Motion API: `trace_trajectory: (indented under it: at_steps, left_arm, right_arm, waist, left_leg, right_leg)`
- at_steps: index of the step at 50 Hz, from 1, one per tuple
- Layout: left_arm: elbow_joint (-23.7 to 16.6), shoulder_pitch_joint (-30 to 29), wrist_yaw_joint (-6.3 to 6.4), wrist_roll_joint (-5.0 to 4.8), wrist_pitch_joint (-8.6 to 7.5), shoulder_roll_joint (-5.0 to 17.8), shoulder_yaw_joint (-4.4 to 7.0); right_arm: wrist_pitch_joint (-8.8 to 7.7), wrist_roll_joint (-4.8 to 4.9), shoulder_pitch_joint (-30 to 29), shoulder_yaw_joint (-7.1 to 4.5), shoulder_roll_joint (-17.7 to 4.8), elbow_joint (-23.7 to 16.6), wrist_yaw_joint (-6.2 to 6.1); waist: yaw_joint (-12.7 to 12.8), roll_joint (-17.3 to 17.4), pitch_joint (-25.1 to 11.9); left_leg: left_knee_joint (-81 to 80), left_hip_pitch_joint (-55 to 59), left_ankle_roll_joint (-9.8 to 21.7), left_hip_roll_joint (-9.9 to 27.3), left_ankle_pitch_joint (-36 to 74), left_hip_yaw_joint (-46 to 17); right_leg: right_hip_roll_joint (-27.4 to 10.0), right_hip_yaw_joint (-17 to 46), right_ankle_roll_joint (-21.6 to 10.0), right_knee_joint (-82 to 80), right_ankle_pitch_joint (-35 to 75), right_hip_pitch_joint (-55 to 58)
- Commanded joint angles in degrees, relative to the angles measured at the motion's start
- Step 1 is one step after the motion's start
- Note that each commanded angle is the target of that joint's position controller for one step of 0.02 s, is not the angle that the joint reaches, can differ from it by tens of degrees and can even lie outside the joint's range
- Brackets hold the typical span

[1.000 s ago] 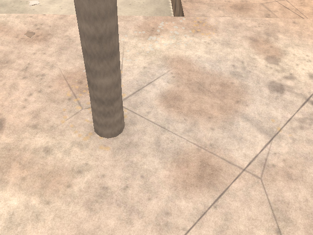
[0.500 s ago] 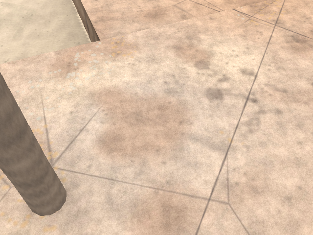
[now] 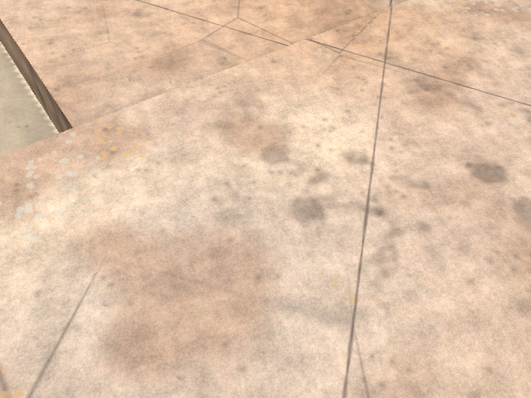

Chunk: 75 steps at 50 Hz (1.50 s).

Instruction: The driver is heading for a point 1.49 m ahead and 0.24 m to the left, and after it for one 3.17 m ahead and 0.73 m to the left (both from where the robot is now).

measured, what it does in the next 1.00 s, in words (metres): walks ahead: right foot, then left foot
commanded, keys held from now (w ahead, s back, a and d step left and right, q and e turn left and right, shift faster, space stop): w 1.00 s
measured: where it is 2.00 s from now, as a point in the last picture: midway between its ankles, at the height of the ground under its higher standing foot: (279, 229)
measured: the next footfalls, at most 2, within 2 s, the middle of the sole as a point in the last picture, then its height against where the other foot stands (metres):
right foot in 0.30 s outside the picture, level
left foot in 0.84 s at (238, 357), level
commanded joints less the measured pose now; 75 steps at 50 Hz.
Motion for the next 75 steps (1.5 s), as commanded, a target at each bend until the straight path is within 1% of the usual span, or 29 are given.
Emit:
trace_trajectory:
  at_steps: [1, 6, 10, 12, 14, 15, 16, 17, 19, 21, 30, 37, 39, 41, 42, 43, 44, 46, 49, 53, 55, 64, 67, 69, 70, 71, 72, 73, 75]
  left_arm:
    - [-4.1, 0.1, -0.83, 0.22, 0.25, 1.2, -0.21]
    - [-8.5, -11.8, -1.28, -0.15, -0.21, -0.3, -1.99]
    - [-9.9, -14.8, -0.7, -0.63, -0.5, 1.0, -1.93]
    - [-9.3, -12.9, -0.38, 0.17, -1.14, 1.2, -1.6]
    - [-5.2, -3.3, 0.32, 0.99, -1.94, 2.7, -0.47]
    - [-3.2, 6.5, 1.01, 1.96, -2.47, 6.3, 0.71]
    - [-2.8, 10.4, 1.53, 2.08, -2.23, 12.8, 2.14]
    - [-2.3, 10.1, 1.54, -0.64, -1.37, 11.4, 2.17]
    - [-3.0, 1.6, 1.2, -1.16, -1.58, 4.8, 0.49]
    - [-2.4, -0.7, 1.34, -1.15, -2.29, 2.2, -0.27]
    - [3.4, 7.4, 1.35, -1.68, -3.27, 3.0, 0.09]
    - [7.4, 12.4, 1.76, -1.04, -2.92, 5.1, 0.71]
    - [8.1, 11.7, 2.01, -0.8, -2.74, 5.4, 0.86]
    - [8.5, 9.9, 1.95, -0.91, -2.48, 5.6, 0.83]
    - [7.2, 9.7, 1.8, -1.49, -2.8, 3.3, -0.08]
    - [5.4, 14.8, 1.5, -3.9, -2.88, -2.1, -1.39]
    - [5.7, 12.4, 1.79, -1.94, -2.73, 2.6, 0.04]
    - [3.7, 6.1, 1.35, -1.13, -3.11, 2.5, 0.43]
    - [4.0, 6.5, 0.5, -0.17, -1.48, -0.3, 0.1]
    - [2.2, 0.2, -0.14, -0.2, -0.39, -1.2, 0.23]
    - [1.5, -3.8, -0.14, -0.08, 0.19, -1.0, 0.09]
    - [-3.2, -18.0, -0.23, -0.5, -0.73, -0.8, -0.69]
    - [-2.4, -13.4, 0.27, -0.5, -1.44, 0.6, -0.01]
    - [3.5, 3.4, 1.34, 0.74, -2.42, 3.8, 1.65]
    - [4.9, 13.3, 1.94, 2.27, -2.59, 9.3, 3.08]
    - [5.4, 12.7, 1.46, 1.07, -1.92, 12.3, 3.74]
    - [4.5, 6.2, 1.21, -0.76, -1.45, 8.7, 3.07]
    - [3.5, 0.8, 1.01, -1.13, -1.62, 4.5, 1.92]
    - [3.9, -2.2, 1.18, -1.5, -2.27, 0.3, 0.65]
  right_arm:
    - [-1.66, 0.91, 4.4, -1.43, -7.0, 0.3, 0.15]
    - [-1.15, 1.39, 6.9, -1.48, -7.4, 3.3, 0.53]
    - [-0.84, 1.37, 9.2, -1.77, -8.9, 5.4, 0.53]
    - [-0.22, 1.7, 8.9, -1.98, -10.0, 6.1, 0.35]
    - [0.48, 1.79, 8.2, -1.51, -8.3, 5.9, 0.27]
    - [0.47, 1.75, 7.3, -0.82, -6.4, 4.4, 0.25]
    - [0.4, 2.46, 11.4, 0.44, -0.8, 2.3, 0.26]
    - [0.94, 0.87, 10.4, -1.43, -7.5, 3.5, -0.21]
    - [0.67, 0.9, 5.8, -1.24, -5.9, 2.5, 0.4]
    - [1.6, 0.14, 5.8, -1.1, -4.8, 3.2, 0.87]
    - [2.93, 0.0, -9.1, -0.35, -2.5, -1.3, 2.01]
    - [2.25, 0.1, -18.8, 0.23, -3.2, -5.2, 1.7]
    - [1.79, 0.05, -16.9, -0.05, -3.8, -5.1, 1.46]
    - [0.96, -0.43, -4.9, -1.04, -5.1, -1.3, 0.64]
    - [0.12, -0.92, 6.1, -2.19, -8.1, 2.0, -0.3]
    - [0.04, -1.5, 13.8, -4.12, -15.0, 2.8, -0.79]
    - [0.76, 0.56, 11.5, -3.8, -13.3, 3.0, -0.29]
    - [0.79, 1.36, 0.6, -2.27, -7.8, 1.3, 0.01]
    - [-0.29, 1.43, -1.2, -0.95, -3.6, 2.3, -0.06]
    - [-1.07, 2.0, 3.5, -1.68, -5.6, 3.6, 0.01]
    - [-0.69, 1.3, 5.5, -1.85, -5.5, 4.7, 0.04]
    - [-0.56, 0.87, 12.5, -1.4, -5.8, 8.5, -0.91]
    - [-0.44, 0.54, 10.5, -1.76, -7.4, 9.0, -1.36]
    - [-0.24, 0.86, 9.5, -1.49, -6.3, 8.7, -1.09]
    - [-0.2, 1.97, 11.3, -0.63, -2.8, 6.2, -0.83]
    - [-0.2, 2.78, 16.6, -0.64, -0.7, 6.6, -0.51]
    - [0.24, 1.67, 11.4, -1.78, -4.9, 6.7, -0.8]
    - [-0.1, 1.48, 7.4, -1.79, -4.5, 5.6, -0.42]
    - [0.62, 0.25, 5.9, -1.64, -3.2, 5.8, 0.04]
  waist:
    - [0.2, 8.4, -1.6]
    - [-1.7, 8.1, 2.4]
    - [-1.9, 7.7, 2.0]
    - [-1.0, 7.0, 0.6]
    - [3.0, 4.4, -4.6]
    - [7.4, -0.4, -10.7]
    - [6.3, -13.5, -15.6]
    - [6.3, -8.4, -14.3]
    - [2.1, -2.4, -3.6]
    - [-0.6, -2.8, -1.3]
    - [0.7, -0.9, 2.7]
    - [3.1, -1.1, 4.4]
    - [1.9, -1.1, 3.5]
    - [-3.5, 0.1, -2.8]
    - [-7.1, 2.6, -10.1]
    - [-7.3, 14.5, -19.2]
    - [-6.7, 11.4, -18.4]
    - [-2.2, 5.3, -4.6]
    - [1.4, 7.0, -1.0]
    - [1.2, 5.8, 0.8]
    - [0.3, 6.4, 1.4]
    - [-2.6, 5.6, 4.8]
    - [0.3, 6.3, 2.3]
    - [6.8, 4.1, -7.2]
    - [8.7, -4.7, -15.9]
    - [5.4, -13.3, -20.2]
    - [3.9, -3.9, -12.7]
    - [2.5, -1.5, -5.7]
    - [-0.3, -1.7, -1.0]
  left_leg:
    - [-13.2, 8.0, 10.6, 14.9, 13.3, -13.8]
    - [-17.3, 5.2, 8.7, 12.1, 11.6, -7.5]
    - [-15.2, 8.0, 7.5, 14.4, 15.1, -7.1]
    - [-9.9, 9.6, 7.1, 14.8, 19.3, -6.5]
    - [4.7, 7.3, 4.6, 10.8, 28.3, -2.9]
    - [19.1, -1.0, 2.7, 7.9, 19.4, -0.3]
    - [37.6, -19.1, 0.6, -1.1, -15.0, 3.4]
    - [44.7, -23.9, 1.6, -0.1, -20.2, -3.3]
    - [43.3, -24.4, 2.2, 4.8, -11.0, -4.7]
    - [38.8, -19.3, 1.0, 6.7, -7.7, -4.1]
    - [22.8, -24.2, -2.4, 7.4, 6.4, -0.8]
    - [10.0, -22.0, 0.6, 5.2, 7.6, 0.8]
    - [7.7, -18.1, 2.3, 3.7, 3.8, 1.7]
    - [3.5, -1.9, 4.7, 0.3, 3.3, 3.8]
    - [4.5, 13.2, 7.0, 5.4, 2.9, -2.4]
    - [0.2, 31.6, 14.3, 22.7, -6.8, -28.4]
    - [-7.3, 29.6, 15.1, 25.3, -8.1, -40.6]
    - [-10.1, 14.1, 12.1, 20.7, -6.3, -25.8]
    - [-14.1, 4.3, 8.4, 14.7, 2.6, -14.5]
    - [-16.6, 6.0, 9.9, 13.4, 9.2, -9.7]
    - [-16.7, 7.4, 10.0, 12.1, 13.9, -6.9]
    - [-14.9, 15.6, 8.9, 14.0, 21.4, -4.4]
    - [-6.8, 18.4, 7.3, 14.6, 36.9, -3.1]
    - [13.7, 12.0, 5.1, 9.8, 38.1, 0.7]
    - [34.5, -3.8, 2.9, 4.9, 15.2, 3.9]
    - [47.7, -18.4, 2.2, -3.9, -21.6, -0.7]
    - [50.2, -22.3, 3.1, 0.7, -16.3, -6.2]
    - [48.0, -22.5, 3.2, 3.1, -10.6, -5.7]
    - [43.0, -17.7, 2.4, 6.0, -6.3, -4.7]
  right_leg:
    - [-3.0, -0.3, 1.3, -3.5, 3.0, -8.7]
    - [-5.6, -5.7, 3.2, -21.7, 12.8, -5.9]
    - [-4.9, -6.4, 2.1, -28.5, 14.2, -0.8]
    - [-3.4, -7.5, 1.2, -30.5, 10.3, 3.1]
    - [-1.2, -8.5, -0.7, -36.6, 10.7, 17.2]
    - [-10.4, 1.9, -3.7, -38.6, 6.6, 29.9]
    - [-25.6, 25.6, -9.7, -45.3, 2.5, 41.9]
    - [-26.0, 31.7, -11.7, -47.8, 0.4, 38.3]
    - [-20.4, 18.8, -9.7, -49.8, 5.1, 26.7]
    - [-16.0, 11.1, -7.1, -52.7, 12.2, 19.7]
    - [-13.2, 1.7, -7.8, -57.3, 21.5, 20.7]
    - [-15.8, -0.3, -7.1, -54.1, 30.3, 28.9]
    - [-16.4, -0.9, -6.3, -50.2, 37.4, 31.0]
    - [-14.1, -4.0, -4.5, -35.8, 50.4, 28.8]
    - [-11.1, -5.6, -3.0, -23.3, 42.1, 20.5]
    - [-2.1, -10.0, 0.7, -0.2, 16.6, 0.4]
    - [1.0, -3.4, 0.2, 8.6, -8.4, -7.4]
    - [-4.9, -0.9, -0.6, 7.6, 0.1, -10.1]
    - [-7.6, -2.1, 0.6, 0.5, 4.6, -3.8]
    - [-9.1, -4.6, 2.3, -5.1, 9.2, -9.9]
    - [-9.8, -5.4, 3.1, -9.2, 12.5, -12.2]
    - [-7.0, -8.0, 1.4, -28.3, 18.8, -10.1]
    - [-3.8, -9.3, -1.1, -31.5, 11.7, -1.9]
    - [-2.9, -8.4, -4.2, -35.7, 12.2, 20.0]
    - [-18.8, 11.8, -8.5, -38.1, 6.8, 37.5]
    - [-27.8, 34.5, -14.1, -46.5, 8.6, 44.7]
    - [-24.2, 28.3, -11.7, -47.3, 3.6, 38.0]
    - [-21.9, 20.0, -10.1, -48.8, 4.8, 29.3]
    - [-16.9, 10.0, -6.9, -52.2, 12.1, 19.2]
